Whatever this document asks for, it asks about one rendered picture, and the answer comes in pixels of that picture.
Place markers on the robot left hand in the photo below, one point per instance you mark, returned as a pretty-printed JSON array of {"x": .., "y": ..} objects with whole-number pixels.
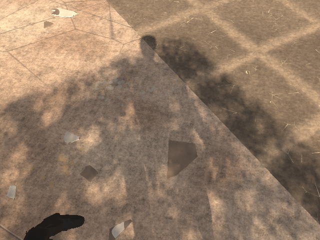
[{"x": 53, "y": 225}]

